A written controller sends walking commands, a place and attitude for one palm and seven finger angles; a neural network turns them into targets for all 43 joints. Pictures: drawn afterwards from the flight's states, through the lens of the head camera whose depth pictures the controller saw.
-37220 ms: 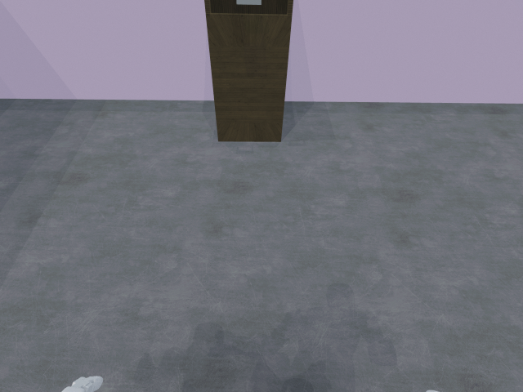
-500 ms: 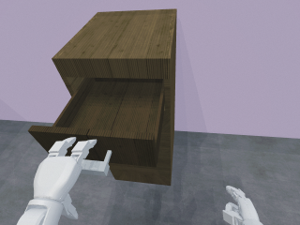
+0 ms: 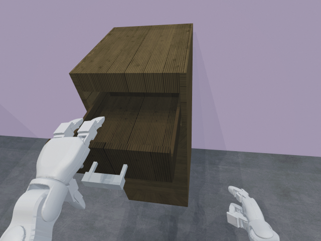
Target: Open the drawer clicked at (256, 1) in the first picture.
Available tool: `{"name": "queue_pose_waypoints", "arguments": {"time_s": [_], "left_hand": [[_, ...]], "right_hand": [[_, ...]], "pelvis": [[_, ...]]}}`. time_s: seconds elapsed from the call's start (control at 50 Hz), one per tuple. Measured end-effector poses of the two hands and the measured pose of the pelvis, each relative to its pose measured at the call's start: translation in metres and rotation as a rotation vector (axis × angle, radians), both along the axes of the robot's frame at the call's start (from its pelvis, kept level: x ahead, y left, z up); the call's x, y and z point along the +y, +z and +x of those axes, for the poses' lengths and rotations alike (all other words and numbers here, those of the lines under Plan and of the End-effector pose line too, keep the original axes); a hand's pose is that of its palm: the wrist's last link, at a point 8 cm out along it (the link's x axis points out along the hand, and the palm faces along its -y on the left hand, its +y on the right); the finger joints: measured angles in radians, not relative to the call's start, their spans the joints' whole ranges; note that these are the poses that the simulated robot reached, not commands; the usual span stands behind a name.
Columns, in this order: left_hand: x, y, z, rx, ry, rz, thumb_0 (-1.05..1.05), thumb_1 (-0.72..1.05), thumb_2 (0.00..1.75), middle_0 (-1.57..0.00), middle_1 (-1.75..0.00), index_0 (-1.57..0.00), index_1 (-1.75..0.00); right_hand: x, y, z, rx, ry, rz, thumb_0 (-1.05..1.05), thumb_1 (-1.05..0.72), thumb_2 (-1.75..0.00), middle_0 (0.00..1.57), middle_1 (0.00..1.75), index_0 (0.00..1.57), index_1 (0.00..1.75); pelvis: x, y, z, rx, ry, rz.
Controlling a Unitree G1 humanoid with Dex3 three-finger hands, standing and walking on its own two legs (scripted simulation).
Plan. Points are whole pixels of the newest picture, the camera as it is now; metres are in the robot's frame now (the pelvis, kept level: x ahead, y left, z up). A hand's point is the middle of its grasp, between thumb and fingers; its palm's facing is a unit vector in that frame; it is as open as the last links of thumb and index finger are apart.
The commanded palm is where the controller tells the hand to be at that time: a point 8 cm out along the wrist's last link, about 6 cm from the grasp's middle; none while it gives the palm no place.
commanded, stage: lift the hand off the handle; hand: left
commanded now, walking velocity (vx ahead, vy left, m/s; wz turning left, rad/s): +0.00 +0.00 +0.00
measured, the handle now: (106, 173) +0.27 +0.20 +0.03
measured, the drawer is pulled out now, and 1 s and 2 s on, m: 0.24 0.24 0.24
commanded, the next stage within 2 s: draw the hand back to the body in 0.28 s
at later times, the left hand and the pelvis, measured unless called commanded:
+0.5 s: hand (79, 159) +0.22 +0.20 +0.17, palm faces +0.11 -0.10 -0.99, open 16.2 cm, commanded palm +0.18 +0.21 +0.23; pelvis +0.00 -0.01 +0.00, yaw +0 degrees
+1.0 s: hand (56, 165) +0.20 +0.24 +0.17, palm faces +0.11 -0.07 -0.99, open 16.2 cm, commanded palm +0.16 +0.24 +0.23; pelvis +0.01 +0.00 +0.00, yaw +1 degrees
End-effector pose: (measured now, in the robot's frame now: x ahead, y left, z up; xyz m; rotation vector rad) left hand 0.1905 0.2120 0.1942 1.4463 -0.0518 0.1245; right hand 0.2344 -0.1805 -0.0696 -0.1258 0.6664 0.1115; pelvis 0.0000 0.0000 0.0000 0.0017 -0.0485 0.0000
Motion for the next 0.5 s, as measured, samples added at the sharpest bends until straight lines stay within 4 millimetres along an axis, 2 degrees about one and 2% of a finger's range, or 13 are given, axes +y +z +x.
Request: {"name": "queue_pose_waypoints", "arguments": {"time_s": [0.14,0.24,0.36,0.5], "left_hand": [[-0.003,0.021,-0.006,-0.056,-0.034,0.013,-0.01,-0.49,0.3,-0.17,-0.31,-0.18,-0.3],[0.002,0.029,0.001,-0.063,-0.001,0.021,-0.01,-0.49,0.3,-0.17,-0.3,-0.17,-0.3],[0.0,0.024,0.01,-0.005,-0.01,0.014,-0.01,-0.49,0.3,-0.17,-0.3,-0.17,-0.3],[-0.006,0.024,0.0,-0.003,-0.064,0.027,-0.01,-0.49,0.3,-0.17,-0.3,-0.17,-0.3]], "right_hand": [[-0.009,0.001,-0.003,-0.007,-0.002,-0.006,0.01,-0.9,-0.9,0.2,0.3,0.2,0.3],[-0.012,-0.005,-0.007,0.016,0.003,-0.008,0.01,-0.9,-0.9,0.2,0.3,0.2,0.3],[-0.014,-0.008,-0.011,0.018,-0.007,0.008,0.01,-0.9,-0.9,0.2,0.3,0.2,0.3],[-0.019,-0.01,-0.013,0.014,-0.013,0.006,0.01,-0.9,-0.9,0.2,0.3,0.2,0.3]], "pelvis": [[-0.002,0.001,-0.001,-0.005,0.001,-0.002],[-0.004,0.001,-0.004,-0.006,0.01,-0.001],[-0.006,0.001,-0.003,0.001,0.008,0.002],[-0.009,0.0,0.001,0.009,0.004,0.0]]}}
